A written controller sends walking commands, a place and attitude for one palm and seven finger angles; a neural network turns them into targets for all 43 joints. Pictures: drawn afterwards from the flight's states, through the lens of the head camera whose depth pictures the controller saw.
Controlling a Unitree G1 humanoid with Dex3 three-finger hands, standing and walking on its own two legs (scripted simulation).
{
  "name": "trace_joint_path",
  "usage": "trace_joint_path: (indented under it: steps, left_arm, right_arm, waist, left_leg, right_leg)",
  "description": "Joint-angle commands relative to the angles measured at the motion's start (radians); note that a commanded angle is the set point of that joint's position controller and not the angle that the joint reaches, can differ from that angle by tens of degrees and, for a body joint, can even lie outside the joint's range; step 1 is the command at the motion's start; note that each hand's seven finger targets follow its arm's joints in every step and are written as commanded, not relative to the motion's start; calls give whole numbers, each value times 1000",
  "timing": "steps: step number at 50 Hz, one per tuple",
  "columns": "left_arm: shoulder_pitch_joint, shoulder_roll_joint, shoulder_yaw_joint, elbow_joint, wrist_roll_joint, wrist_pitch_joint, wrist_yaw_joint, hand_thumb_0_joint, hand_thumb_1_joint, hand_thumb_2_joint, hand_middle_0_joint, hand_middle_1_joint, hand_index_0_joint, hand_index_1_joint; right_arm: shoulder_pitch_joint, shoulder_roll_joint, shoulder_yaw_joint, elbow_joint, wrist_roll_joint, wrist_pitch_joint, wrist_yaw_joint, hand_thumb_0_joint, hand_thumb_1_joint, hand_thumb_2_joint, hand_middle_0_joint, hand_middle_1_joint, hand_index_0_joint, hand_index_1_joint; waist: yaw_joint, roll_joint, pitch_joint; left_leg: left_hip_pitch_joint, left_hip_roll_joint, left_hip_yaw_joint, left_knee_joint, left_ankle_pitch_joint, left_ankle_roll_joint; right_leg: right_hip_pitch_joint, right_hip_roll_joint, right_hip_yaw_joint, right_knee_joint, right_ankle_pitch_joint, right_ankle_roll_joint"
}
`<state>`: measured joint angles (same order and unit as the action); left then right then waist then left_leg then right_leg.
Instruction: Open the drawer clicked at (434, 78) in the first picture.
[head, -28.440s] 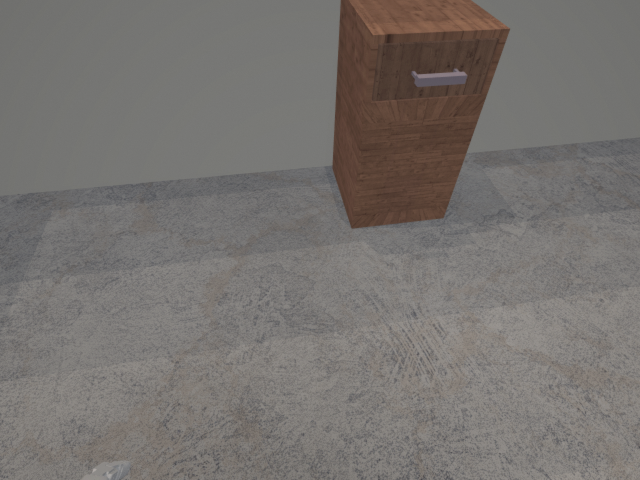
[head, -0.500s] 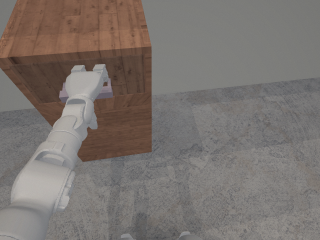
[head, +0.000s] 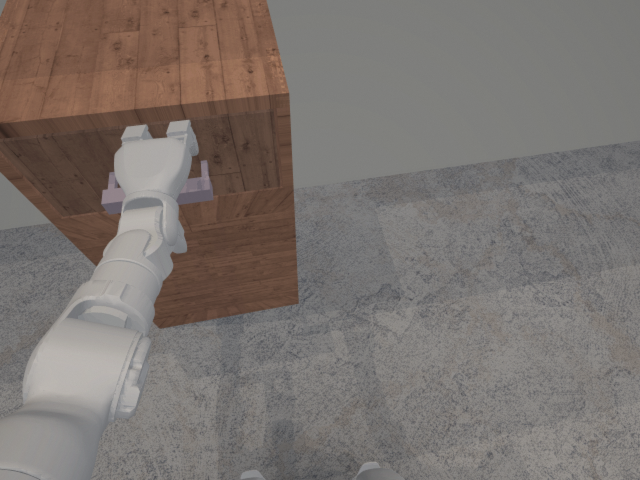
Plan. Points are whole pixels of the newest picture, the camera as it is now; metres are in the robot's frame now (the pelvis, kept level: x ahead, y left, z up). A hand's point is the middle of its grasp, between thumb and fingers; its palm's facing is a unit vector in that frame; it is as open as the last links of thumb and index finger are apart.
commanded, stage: re-aim the fingers above the handle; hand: left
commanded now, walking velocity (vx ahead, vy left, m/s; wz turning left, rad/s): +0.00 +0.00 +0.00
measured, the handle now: (159, 183) +0.57 +0.21 -0.03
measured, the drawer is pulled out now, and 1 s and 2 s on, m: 0.00 0.00 0.00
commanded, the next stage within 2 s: lower the fingers behind the handle in 0.62 s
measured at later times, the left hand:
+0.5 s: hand (154, 198) +0.49 +0.19 +0.02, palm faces +0.01 +0.03 -1.00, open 13.8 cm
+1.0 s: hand (155, 221) +0.48 +0.20 +0.00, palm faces -0.08 +0.00 -1.00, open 13.8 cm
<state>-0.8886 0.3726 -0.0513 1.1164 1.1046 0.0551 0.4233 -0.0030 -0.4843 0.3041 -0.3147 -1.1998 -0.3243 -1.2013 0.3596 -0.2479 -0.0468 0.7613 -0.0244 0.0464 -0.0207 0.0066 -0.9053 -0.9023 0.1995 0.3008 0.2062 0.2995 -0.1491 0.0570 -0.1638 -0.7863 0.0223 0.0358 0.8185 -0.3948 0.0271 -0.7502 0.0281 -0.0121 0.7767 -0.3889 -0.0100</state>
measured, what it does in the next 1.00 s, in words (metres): stands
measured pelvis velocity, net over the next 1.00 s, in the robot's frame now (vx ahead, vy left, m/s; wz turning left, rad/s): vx -0.01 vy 0.00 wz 0.00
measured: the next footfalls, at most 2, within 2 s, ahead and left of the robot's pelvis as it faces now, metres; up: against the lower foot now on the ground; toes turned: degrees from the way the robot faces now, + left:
none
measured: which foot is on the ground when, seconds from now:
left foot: down 0.00-1.00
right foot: down 0.00-1.00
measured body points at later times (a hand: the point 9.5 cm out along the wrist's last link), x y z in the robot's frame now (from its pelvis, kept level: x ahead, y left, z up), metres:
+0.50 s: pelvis +0.00 +0.00 +0.00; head +0.10 -0.01 +0.44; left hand +0.49 +0.19 +0.08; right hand +0.02 -0.27 -0.13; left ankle -0.01 +0.10 -0.70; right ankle -0.02 -0.12 -0.70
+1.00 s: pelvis -0.01 +0.00 +0.00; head +0.10 -0.01 +0.43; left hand +0.47 +0.19 +0.05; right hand -0.02 -0.27 -0.13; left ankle -0.01 +0.10 -0.70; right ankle -0.02 -0.12 -0.70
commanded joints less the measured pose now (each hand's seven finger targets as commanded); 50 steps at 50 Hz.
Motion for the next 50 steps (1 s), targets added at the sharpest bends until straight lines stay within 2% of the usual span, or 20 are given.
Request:
trace_joint_path:
  steps: [1, 4, 8, 11, 14, 18, 19, 22, 24, 26, 28, 29, 32, 35, 36, 38, 39, 41, 46, 50]
  left_arm:
    - [-330, 304, 76, -70, 5, 133, 61, 0, -500, 300, -300, -1200, -300, -1200]
    - [-363, 269, 34, -116, -23, 142, -1, 0, -500, 300, -300, -1200, -300, -1200]
    - [-468, 170, -63, -295, -73, 29, -102, 0, -500, 300, -300, -1200, -300, -1200]
    - [-436, 166, -58, -382, -58, -78, -114, 0, -500, 300, -300, -1200, -300, -1200]
    - [-430, 151, -48, -376, -24, -122, -59, 0, -500, 300, -300, -1200, -300, -1200]
    - [-382, 257, 74, -189, 2, -22, 57, 0, -500, 300, -300, -1200, -300, -1200]
    - [-377, 255, 63, -147, 12, 20, 79, 0, -500, 300, -300, -1200, -300, -1200]
    - [-419, 261, 46, -93, 18, 132, 97, 0, -500, 300, -300, -1200, -300, -1200]
    - [-457, 268, 36, -105, 6, 166, 62, 0, -500, 300, -300, -1200, -300, -1200]
    - [-466, 231, -3, -131, -22, 166, 6, 0, -500, 300, -300, -1200, -300, -1200]
    - [-515, 143, -75, -186, -53, 124, -54, 0, -500, 300, -300, -1200, -300, -1200]
    - [-487, 134, -76, -204, -62, 94, -77, 0, -500, 300, -300, -1200, -300, -1200]
    - [-443, 174, -46, -241, -62, 1, -110, 0, -500, 300, -300, -1200, -300, -1200]
    - [-393, 247, 25, -197, -23, -48, -70, 0, -500, 300, -300, -1200, -300, -1200]
    - [-378, 292, 60, -184, -9, -49, -45, 0, -500, 300, -300, -1200, -300, -1200]
    - [-377, 305, 86, -166, 4, -33, 4, 0, -500, 300, -300, -1200, -300, -1200]
    - [-357, 265, 55, -148, 13, -19, 28, 0, -500, 300, -300, -1200, -300, -1200]
    - [-343, 276, 75, -132, 19, 20, 63, 0, -500, 300, -300, -1200, -300, -1200]
    - [-435, 202, 1, -130, -2, 89, 56, 0, -500, 300, -300, -1200, -300, -1200]
    - [-495, 195, -12, -215, -32, 38, 8, 0, -500, 300, -300, -1200, -300, -1200]
  right_arm:
    - [118, -156, -45, -70, 5, -1, 13, 0, -900, -900, 200, 300, 200, 300]
    - [129, -158, -57, -85, 18, 4, 7, 0, -900, -900, 200, 300, 200, 300]
    - [130, -154, -71, -82, 19, -7, -18, 0, -900, -900, 200, 300, 200, 300]
    - [139, -148, -78, -62, 11, -22, -35, 0, -900, -900, 200, 300, 200, 300]
    - [147, -134, -78, -42, 4, -27, -25, 0, -900, -900, 200, 300, 200, 300]
    - [132, -147, -63, -33, -1, -12, 3, 0, -900, -900, 200, 300, 200, 300]
    - [120, -146, -56, -46, -1, -10, 5, 0, -900, -900, 200, 300, 200, 300]
    - [111, -151, -50, -59, 4, 1, 16, 0, -900, -900, 200, 300, 200, 300]
    - [113, -153, -53, -73, 11, 7, 14, 0, -900, -900, 200, 300, 200, 300]
    - [113, -150, -56, -89, 18, 10, 4, 0, -900, -900, 200, 300, 200, 300]
    - [124, -148, -64, -84, 19, 4, -4, 0, -900, -900, 200, 300, 200, 300]
    - [126, -150, -67, -82, 19, -2, -10, 0, -900, -900, 200, 300, 200, 300]
    - [129, -150, -65, -73, 15, -12, -28, 0, -900, -900, 200, 300, 200, 300]
    - [140, -147, -57, -56, 14, -16, -30, 0, -900, -900, 200, 300, 200, 300]
    - [133, -147, -51, -58, 13, -14, -29, 0, -900, -900, 200, 300, 200, 300]
    - [130, -146, -50, -57, 6, -16, -18, 0, -900, -900, 200, 300, 200, 300]
    - [130, -141, -50, -63, 5, -19, -13, 0, -900, -900, 200, 300, 200, 300]
    - [129, -146, -53, -65, 1, -22, 1, 0, -900, -900, 200, 300, 200, 300]
    - [142, -151, -66, -57, 7, -21, 13, 0, -900, -900, 200, 300, 200, 300]
    - [151, -150, -74, -43, 8, -30, -2, 0, -900, -900, 200, 300, 200, 300]
  waist:
    - [48, -17, -405]
    - [19, -50, -479]
    - [-38, -38, -466]
    - [-23, 28, -458]
    - [-9, 107, -407]
    - [22, 30, -331]
    - [20, 26, -327]
    - [20, 4, -384]
    - [8, 0, -457]
    - [-5, -30, -504]
    - [-42, -34, -495]
    - [-40, -42, -478]
    - [-29, -31, -427]
    - [-4, -25, -336]
    - [14, -21, -314]
    - [31, 7, -331]
    - [23, 17, -338]
    - [36, 7, -373]
    - [-18, -20, -446]
    - [-33, 17, -493]
  left_leg:
    - [240, -38, 8, -61, 458, 3]
    - [295, -35, 13, -62, 500, 12]
    - [388, -31, -6, -66, 502, 24]
    - [473, -22, -31, -48, 571, 21]
    - [489, -14, -51, -25, 638, 5]
    - [321, -28, -39, -37, 518, -4]
    - [290, -33, -29, -44, 479, -2]
    - [274, -37, -10, -57, 443, 0]
    - [309, -35, -2, -55, 465, 6]
    - [337, -37, 0, -57, 481, 11]
    - [385, -29, -15, -59, 488, 16]
    - [406, -25, -20, -60, 492, 21]
    - [387, -29, -23, -62, 447, 25]
    - [300, -33, -24, -61, 392, 21]
    - [261, -36, -22, -62, 381, 18]
    - [233, -38, -17, -57, 392, 12]
    - [234, -38, -14, -50, 404, 11]
    - [226, -36, -7, -42, 422, 6]
    - [273, -31, -4, -32, 412, 10]
    - [342, -28, -20, -24, 438, 14]
  right_leg:
    - [252, 38, -17, -63, 460, -13]
    - [324, 34, 0, -83, 552, -2]
    - [302, 30, 13, -117, 557, 7]
    - [202, 36, 4, -106, 498, 1]
    - [93, 42, -20, -79, 428, -12]
    - [108, 46, -35, -53, 388, -27]
    - [117, 44, -35, -52, 374, -24]
    - [180, 42, -27, -59, 396, -20]
    - [233, 40, -14, -65, 448, -11]
    - [287, 38, -3, -82, 498, -3]
    - [263, 36, -4, -98, 494, 2]
    - [246, 38, -3, -106, 483, 3]
    - [224, 37, 4, -113, 443, 1]
    - [183, 37, 0, -98, 388, -10]
    - [183, 35, 0, -92, 379, -12]
    - [184, 35, -5, -70, 381, -20]
    - [167, 37, -11, -62, 385, -19]
    - [178, 38, -14, -47, 403, -18]
    - [194, 41, -6, -64, 423, -6]
    - [187, 39, 2, -67, 438, -5]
